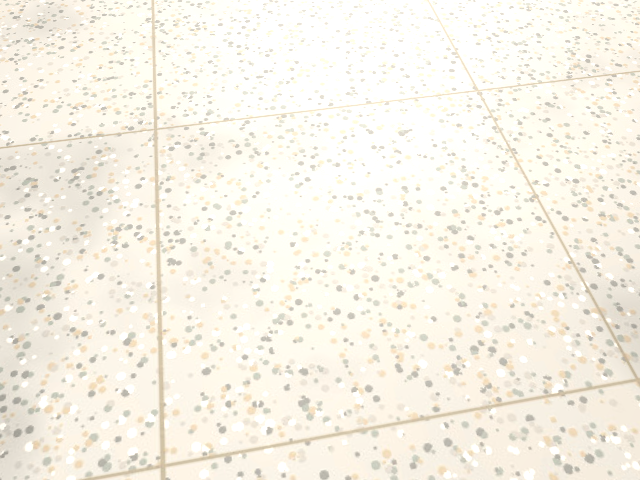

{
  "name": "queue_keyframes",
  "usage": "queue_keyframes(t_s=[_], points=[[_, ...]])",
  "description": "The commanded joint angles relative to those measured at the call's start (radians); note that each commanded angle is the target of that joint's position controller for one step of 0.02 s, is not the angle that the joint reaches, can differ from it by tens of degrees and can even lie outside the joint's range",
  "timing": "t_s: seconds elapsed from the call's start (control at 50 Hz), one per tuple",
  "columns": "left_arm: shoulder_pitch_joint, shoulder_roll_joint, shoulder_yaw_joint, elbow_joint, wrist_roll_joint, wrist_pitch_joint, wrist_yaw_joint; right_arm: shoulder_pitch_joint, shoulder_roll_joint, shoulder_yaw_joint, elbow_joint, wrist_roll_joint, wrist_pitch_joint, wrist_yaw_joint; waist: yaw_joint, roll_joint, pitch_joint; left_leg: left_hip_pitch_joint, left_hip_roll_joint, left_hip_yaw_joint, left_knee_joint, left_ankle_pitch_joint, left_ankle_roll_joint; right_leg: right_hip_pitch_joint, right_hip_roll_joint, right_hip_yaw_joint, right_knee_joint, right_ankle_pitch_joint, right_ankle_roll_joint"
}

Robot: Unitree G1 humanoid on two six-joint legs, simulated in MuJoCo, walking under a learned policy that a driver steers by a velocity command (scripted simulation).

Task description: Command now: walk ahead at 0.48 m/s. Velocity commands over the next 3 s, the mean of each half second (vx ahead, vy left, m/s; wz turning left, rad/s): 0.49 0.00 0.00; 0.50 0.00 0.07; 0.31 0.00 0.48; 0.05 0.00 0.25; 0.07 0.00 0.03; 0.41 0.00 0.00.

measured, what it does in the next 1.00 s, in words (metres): walks ahead: left foot, then right foot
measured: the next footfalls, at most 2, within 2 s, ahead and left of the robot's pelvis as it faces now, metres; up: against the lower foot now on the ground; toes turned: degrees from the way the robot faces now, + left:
left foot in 0.48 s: +0.43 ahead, +0.12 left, +0.00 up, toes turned +4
right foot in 1.00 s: +0.74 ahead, -0.07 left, +0.00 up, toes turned -1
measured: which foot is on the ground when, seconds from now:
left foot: up 0.00-0.46, down 0.48-1.00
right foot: down 0.00-0.50, up 0.52-0.98, down 1.00-1.00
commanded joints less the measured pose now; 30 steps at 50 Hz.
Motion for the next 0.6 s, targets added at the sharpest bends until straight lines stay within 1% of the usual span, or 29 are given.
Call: queue_keyframes(t_s=[0.02, 0.04, 0.06, 0.08, 0.12, 0.14, 0.18, 0.26, 0.3, 0.36, 0.38, 0.4, 0.42, 0.44, 0.46, 0.48, 0.5, 0.52, 0.54, 0.56, 0.58, 0.6], points=[[0.142, 0.070, 0.016, 0.025, -0.009, -0.013, 0.002, -0.043, -0.099, -0.029, -0.087, -0.013, -0.010, 0.006, 0.038, -0.009, -0.033, -0.396, 0.094, -0.058, 0.136, 0.116, 0.011, 0.295, -0.346, 0.491, -0.399, -0.101, -0.142], [0.158, 0.038, 0.005, 0.044, -0.008, -0.021, 0.007, -0.018, -0.076, -0.027, -0.082, -0.027, 0.004, 0.011, 0.005, -0.018, -0.027, -0.333, 0.110, -0.059, 0.090, 0.119, -0.001, 0.223, -0.310, 0.417, -0.410, -0.024, -0.118], [0.183, 0.031, 0.000, 0.058, -0.006, -0.029, 0.010, -0.003, -0.052, -0.024, -0.076, -0.032, 0.016, 0.017, -0.009, -0.025, -0.028, -0.300, 0.115, -0.054, 0.056, 0.118, -0.011, 0.195, -0.292, 0.371, -0.416, 0.032, -0.108], [0.213, 0.042, 0.000, 0.069, -0.006, -0.037, 0.012, -0.010, -0.044, -0.024, -0.082, -0.033, 0.026, 0.021, -0.016, -0.030, -0.025, -0.300, 0.116, -0.042, 0.029, 0.122, -0.019, 0.185, -0.280, 0.340, -0.421, 0.087, -0.107], [0.252, 0.077, 0.003, 0.082, -0.007, -0.045, 0.013, -0.079, -0.055, -0.027, -0.111, -0.035, 0.041, 0.026, -0.019, -0.045, -0.002, -0.354, 0.131, -0.020, -0.039, 0.170, -0.036, 0.178, -0.263, 0.289, -0.446, 0.109, -0.105], [0.270, 0.087, 0.004, 0.084, -0.007, -0.045, 0.013, -0.132, -0.064, -0.028, -0.131, -0.034, 0.045, 0.029, -0.011, -0.048, 0.012, -0.391, 0.140, -0.010, -0.082, 0.208, -0.045, 0.185, -0.257, 0.275, -0.462, 0.104, -0.102], [0.309, 0.088, 0.000, 0.086, -0.007, -0.042, 0.011, -0.237, -0.076, -0.029, -0.168, -0.028, 0.047, 0.032, 0.013, -0.049, 0.034, -0.453, 0.149, 0.008, -0.186, 0.283, -0.061, 0.219, -0.244, 0.252, -0.479, 0.136, -0.093], [0.391, 0.088, -0.007, 0.100, -0.009, -0.041, 0.012, -0.392, -0.064, -0.018, -0.216, -0.014, 0.043, 0.036, 0.061, -0.061, 0.036, -0.452, 0.121, 0.050, -0.398, 0.394, -0.070, 0.306, -0.226, 0.200, -0.464, 0.267, -0.062], [0.434, 0.089, -0.008, 0.112, -0.007, -0.040, 0.016, -0.448, -0.066, -0.016, -0.234, -0.012, 0.041, 0.036, 0.082, -0.069, 0.036, -0.459, 0.104, 0.065, -0.462, 0.406, -0.063, 0.377, -0.236, 0.191, -0.446, 0.321, -0.061], [0.472, 0.095, -0.008, 0.129, 0.004, -0.035, 0.024, -0.516, -0.077, -0.017, -0.263, -0.012, 0.033, 0.035, 0.099, -0.076, 0.046, -0.479, 0.085, 0.074, -0.527, 0.356, -0.039, 0.490, -0.270, 0.190, -0.400, 0.414, -0.073], [0.472, 0.102, -0.006, 0.132, 0.007, -0.034, 0.028, -0.523, -0.082, -0.019, -0.270, -0.013, 0.029, 0.034, 0.094, -0.079, 0.048, -0.472, 0.078, 0.076, -0.546, 0.324, -0.027, 0.519, -0.282, 0.190, -0.378, 0.460, -0.073], [0.461, 0.108, -0.004, 0.133, 0.010, -0.033, 0.031, -0.512, -0.087, -0.022, -0.272, -0.012, 0.024, 0.033, 0.080, -0.083, 0.043, -0.439, 0.065, 0.081, -0.569, 0.286, -0.011, 0.535, -0.289, 0.182, -0.346, 0.535, -0.067], [0.440, 0.116, -0.002, 0.131, 0.010, -0.033, 0.033, -0.471, -0.095, -0.027, -0.263, -0.012, 0.020, 0.029, 0.053, -0.090, 0.024, -0.361, 0.039, 0.094, -0.595, 0.246, 0.007, 0.534, -0.288, 0.165, -0.290, 0.670, -0.054], [0.425, 0.128, 0.001, 0.130, 0.010, -0.032, 0.034, -0.383, -0.109, -0.036, -0.237, -0.014, 0.014, 0.022, 0.015, -0.099, -0.021, -0.242, 0.003, 0.108, -0.615, 0.215, 0.027, 0.527, -0.283, 0.152, -0.192, 0.808, -0.041], [0.404, 0.132, 0.002, 0.128, 0.005, -0.028, 0.031, -0.218, -0.128, -0.049, -0.182, -0.018, 0.005, 0.013, -0.058, -0.076, -0.103, -0.046, -0.025, 0.122, -0.680, 0.256, 0.053, 0.482, -0.251, 0.120, -0.015, 0.837, -0.021], [0.388, 0.116, -0.005, 0.107, -0.005, -0.031, 0.028, -0.033, -0.186, -0.071, -0.131, -0.040, -0.004, 0.002, -0.126, -0.041, -0.211, 0.232, 0.092, -0.002, -0.684, 0.230, 0.097, 0.293, -0.215, 0.099, 0.226, 0.614, -0.003], [0.479, 0.018, -0.025, 0.076, -0.050, -0.031, 0.015, 0.093, -0.301, -0.101, -0.119, -0.061, -0.004, -0.002, -0.112, 0.178, -0.371, 0.548, 0.413, -0.485, -0.746, 0.106, 0.231, -0.071, -0.051, 0.027, 0.640, 0.044, 0.054], [0.452, 0.094, 0.000, 0.087, -0.026, -0.030, 0.014, 0.031, -0.272, -0.096, -0.118, -0.025, 0.012, 0.010, -0.090, 0.111, -0.372, 0.505, 0.439, -0.687, -0.867, 0.104, 0.249, -0.190, -0.007, 0.166, 0.775, -0.308, 0.039], [0.358, 0.105, 0.009, 0.056, -0.016, -0.028, 0.013, -0.094, -0.229, -0.083, -0.134, -0.008, 0.014, 0.013, -0.038, 0.065, -0.199, 0.356, 0.399, -0.513, -0.881, 0.069, 0.214, -0.255, -0.075, 0.190, 0.780, -0.224, 0.031], [0.302, 0.089, 0.005, 0.041, -0.010, -0.033, 0.009, -0.164, -0.159, -0.065, -0.145, -0.007, 0.007, 0.018, -0.018, 0.014, -0.108, 0.215, 0.358, -0.398, -0.923, 0.136, 0.184, -0.239, -0.112, 0.188, 0.724, -0.149, 0.031], [0.287, 0.069, 0.007, 0.041, -0.003, -0.026, 0.006, -0.189, -0.121, -0.053, -0.140, -0.008, 0.000, 0.017, 0.014, 0.011, -0.056, 0.121, 0.308, -0.306, -0.951, 0.198, 0.144, -0.200, -0.140, 0.183, 0.663, -0.113, 0.034], [0.302, 0.053, 0.005, 0.042, 0.013, -0.012, 0.002, -0.189, -0.086, -0.041, -0.124, -0.005, -0.006, 0.013, 0.045, 0.030, -0.036, 0.050, 0.267, -0.234, -0.971, 0.259, 0.114, -0.149, -0.157, 0.179, 0.614, -0.096, 0.045]])
Over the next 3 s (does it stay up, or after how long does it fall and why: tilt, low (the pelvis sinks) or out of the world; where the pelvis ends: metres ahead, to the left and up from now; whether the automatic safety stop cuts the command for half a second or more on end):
stays up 1.03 0.18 0.02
